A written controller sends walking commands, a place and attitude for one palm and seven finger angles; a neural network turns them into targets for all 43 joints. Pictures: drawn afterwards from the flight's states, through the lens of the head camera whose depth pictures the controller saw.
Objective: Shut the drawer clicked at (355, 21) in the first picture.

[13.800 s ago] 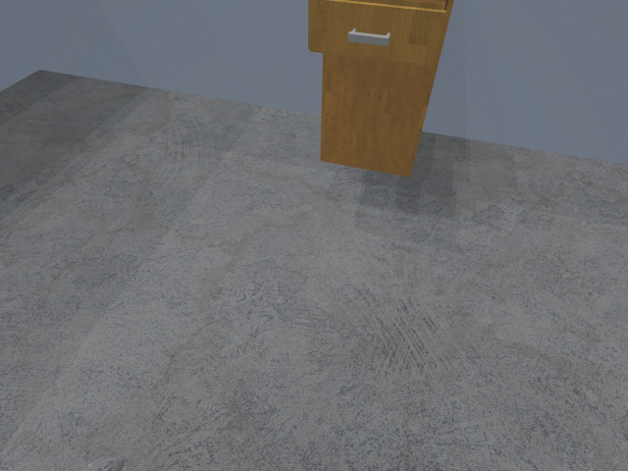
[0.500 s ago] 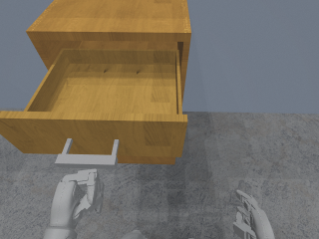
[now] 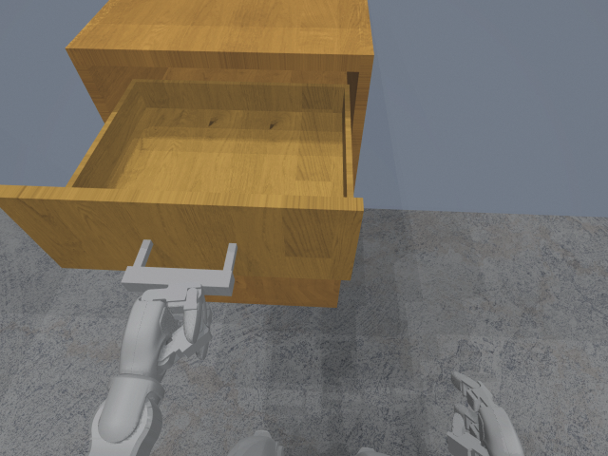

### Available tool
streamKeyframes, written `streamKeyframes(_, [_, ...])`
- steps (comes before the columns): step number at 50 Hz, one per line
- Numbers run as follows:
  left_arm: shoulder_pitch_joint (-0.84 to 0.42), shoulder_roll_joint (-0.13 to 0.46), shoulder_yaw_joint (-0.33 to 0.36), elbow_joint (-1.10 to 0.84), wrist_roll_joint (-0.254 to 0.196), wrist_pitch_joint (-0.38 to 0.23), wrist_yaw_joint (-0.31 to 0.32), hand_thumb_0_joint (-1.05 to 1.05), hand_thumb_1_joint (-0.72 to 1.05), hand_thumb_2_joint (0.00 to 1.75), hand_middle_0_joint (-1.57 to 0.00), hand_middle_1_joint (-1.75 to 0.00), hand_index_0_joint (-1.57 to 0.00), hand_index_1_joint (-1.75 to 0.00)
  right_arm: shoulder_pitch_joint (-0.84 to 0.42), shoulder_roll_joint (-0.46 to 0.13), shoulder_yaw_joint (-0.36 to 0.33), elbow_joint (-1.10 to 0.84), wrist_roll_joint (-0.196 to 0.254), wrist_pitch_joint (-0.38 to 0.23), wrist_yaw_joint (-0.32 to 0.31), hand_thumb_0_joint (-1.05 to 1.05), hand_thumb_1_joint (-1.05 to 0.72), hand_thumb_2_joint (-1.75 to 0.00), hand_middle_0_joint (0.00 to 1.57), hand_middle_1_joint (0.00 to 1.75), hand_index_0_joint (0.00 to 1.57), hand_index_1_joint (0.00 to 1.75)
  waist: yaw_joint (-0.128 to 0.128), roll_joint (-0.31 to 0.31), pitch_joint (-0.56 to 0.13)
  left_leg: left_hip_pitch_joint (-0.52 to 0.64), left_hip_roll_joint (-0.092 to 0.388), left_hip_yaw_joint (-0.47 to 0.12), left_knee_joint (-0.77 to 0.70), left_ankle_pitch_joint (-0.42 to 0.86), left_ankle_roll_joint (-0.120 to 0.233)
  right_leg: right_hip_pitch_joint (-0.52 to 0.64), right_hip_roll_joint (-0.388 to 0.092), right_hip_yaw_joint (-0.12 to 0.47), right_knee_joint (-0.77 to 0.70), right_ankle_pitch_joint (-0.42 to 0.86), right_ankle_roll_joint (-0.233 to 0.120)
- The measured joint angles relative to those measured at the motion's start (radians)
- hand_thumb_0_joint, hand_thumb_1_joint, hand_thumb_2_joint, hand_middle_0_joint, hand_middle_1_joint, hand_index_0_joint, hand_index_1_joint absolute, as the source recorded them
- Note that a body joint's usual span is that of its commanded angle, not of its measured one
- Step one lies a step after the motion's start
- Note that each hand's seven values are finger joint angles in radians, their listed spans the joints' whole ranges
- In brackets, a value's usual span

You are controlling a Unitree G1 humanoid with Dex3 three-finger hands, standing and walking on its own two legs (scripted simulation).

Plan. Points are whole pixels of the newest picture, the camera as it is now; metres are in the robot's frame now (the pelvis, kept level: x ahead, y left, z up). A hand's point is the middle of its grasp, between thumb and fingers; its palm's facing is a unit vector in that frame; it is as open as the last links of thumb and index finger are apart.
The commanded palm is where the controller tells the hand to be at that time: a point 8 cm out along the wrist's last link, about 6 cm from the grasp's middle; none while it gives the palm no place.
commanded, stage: push the drawer shut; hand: left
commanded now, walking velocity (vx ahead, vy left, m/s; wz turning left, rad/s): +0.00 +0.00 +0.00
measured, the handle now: (184, 265) +0.34 +0.17 +0.07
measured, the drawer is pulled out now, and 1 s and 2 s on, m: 0.29 0.15 0.04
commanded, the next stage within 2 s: none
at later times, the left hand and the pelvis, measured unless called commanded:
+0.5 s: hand (211, 270) +0.33 +0.14 +0.07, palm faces -0.03 -1.00 -0.05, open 3.0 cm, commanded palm +0.33 +0.19 +0.07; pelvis -0.01 +0.01 +0.01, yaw -1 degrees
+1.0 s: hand (225, 231) +0.40 +0.13 +0.06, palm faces -0.01 -1.00 -0.05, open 2.8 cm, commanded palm +0.39 +0.18 +0.07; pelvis -0.01 +0.02 +0.01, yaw -1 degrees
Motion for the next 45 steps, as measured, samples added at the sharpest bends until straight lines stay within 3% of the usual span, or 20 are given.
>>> streamKeyframes(15, [-0.271, 0.014, 0.034, 0.25, -0.009, 0.026, 0.001, -0.03, 0.78, 0.96, -1.4, -1.6, -1.4, -1.6, -0.019, 0.005, 0.013, 0.057, 0.008, -0.002, -0.007, 0.01, -0.91, -0.9, 0.2, 0.3, 0.21, 0.3, -0.015, -0.01, 0.02, 0.029, 0.0, 0.01, -0.051, 0.04, 0.005, 0.024, 0.001, 0.011, -0.047, 0.042, 0.005])
streamKeyframes(45, [-0.602, -0.01, 0.09, 0.596, 0.036, -0.039, 0.056, -0.06, 0.79, 0.95, -1.4, -1.6, -1.4, -1.6, 0.025, 0.006, -0.01, 0.113, -0.005, 0.053, 0.02, 0.01, -0.91, -0.9, 0.2, 0.3, 0.21, 0.3, -0.041, -0.018, 0.021, -0.004, -0.006, 0.032, -0.059, 0.038, 0.023, -0.016, -0.007, 0.034, -0.051, 0.046, 0.024])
